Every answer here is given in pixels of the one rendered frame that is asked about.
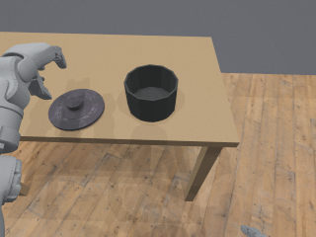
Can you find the pot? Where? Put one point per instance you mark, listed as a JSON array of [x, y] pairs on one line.
[[151, 92]]

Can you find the knob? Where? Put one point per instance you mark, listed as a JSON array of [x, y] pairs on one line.
[[74, 104]]

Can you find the robot left hand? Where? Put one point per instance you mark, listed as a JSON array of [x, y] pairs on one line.
[[42, 54]]

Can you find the robot left upper arm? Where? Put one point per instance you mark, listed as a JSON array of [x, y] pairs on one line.
[[10, 183]]

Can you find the robot left forearm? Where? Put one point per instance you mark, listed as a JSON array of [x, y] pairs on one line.
[[17, 70]]

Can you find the lid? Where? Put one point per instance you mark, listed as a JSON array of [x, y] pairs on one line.
[[62, 118]]

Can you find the table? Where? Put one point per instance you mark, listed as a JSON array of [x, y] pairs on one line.
[[202, 116]]

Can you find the robot right hand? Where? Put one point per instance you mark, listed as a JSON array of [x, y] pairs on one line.
[[251, 232]]

